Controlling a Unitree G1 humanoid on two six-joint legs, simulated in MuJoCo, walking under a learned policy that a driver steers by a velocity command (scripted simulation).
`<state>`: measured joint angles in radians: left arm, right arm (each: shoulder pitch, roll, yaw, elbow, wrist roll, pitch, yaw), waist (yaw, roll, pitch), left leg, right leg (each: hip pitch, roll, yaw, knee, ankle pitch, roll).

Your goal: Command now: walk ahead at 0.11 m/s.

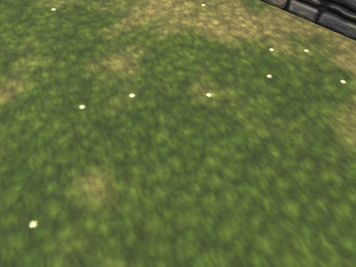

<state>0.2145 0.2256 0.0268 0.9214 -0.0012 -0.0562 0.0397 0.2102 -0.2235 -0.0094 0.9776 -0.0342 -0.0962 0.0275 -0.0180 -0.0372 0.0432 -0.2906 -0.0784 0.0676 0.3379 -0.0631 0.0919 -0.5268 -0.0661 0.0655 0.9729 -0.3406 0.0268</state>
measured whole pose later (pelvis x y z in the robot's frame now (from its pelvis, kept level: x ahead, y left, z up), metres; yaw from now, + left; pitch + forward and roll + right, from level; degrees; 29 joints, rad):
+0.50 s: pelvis +0.07 -0.03 +0.00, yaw +0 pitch +0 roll +0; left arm 0.25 0.17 0.04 1.04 0.00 -0.03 0.04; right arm 0.24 -0.20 -0.01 1.06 0.00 -0.02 -0.03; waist -0.01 0.00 0.03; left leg -0.23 -0.01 0.03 0.51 -0.27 0.02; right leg -0.25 0.00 0.00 0.52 -0.27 -0.01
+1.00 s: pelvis +0.17 -0.07 -0.01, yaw +1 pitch +1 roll +0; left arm 0.20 0.19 0.05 1.00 -0.04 -0.12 -0.02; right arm 0.44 -0.22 -0.04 1.10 0.03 -0.08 0.00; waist -0.04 0.05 0.00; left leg -0.10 0.04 -0.01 0.52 -0.42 -0.02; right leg -0.37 0.00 -0.06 0.65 -0.32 -0.10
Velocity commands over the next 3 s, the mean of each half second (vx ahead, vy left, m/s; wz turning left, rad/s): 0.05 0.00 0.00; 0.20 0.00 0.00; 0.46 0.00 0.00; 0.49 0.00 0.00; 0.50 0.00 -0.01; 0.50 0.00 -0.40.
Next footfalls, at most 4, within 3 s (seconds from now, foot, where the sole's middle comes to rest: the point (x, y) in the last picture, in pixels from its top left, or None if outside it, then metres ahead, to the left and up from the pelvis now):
0.14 right None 0.12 -0.15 -0.78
1.02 right None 0.25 -0.18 -0.78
1.54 left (169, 227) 0.62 0.04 -0.78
2.10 right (223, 161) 0.93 -0.20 -0.78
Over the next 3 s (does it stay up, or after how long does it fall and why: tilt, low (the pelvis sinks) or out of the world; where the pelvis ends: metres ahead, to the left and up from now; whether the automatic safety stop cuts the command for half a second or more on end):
stays up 1.23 -0.07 0.01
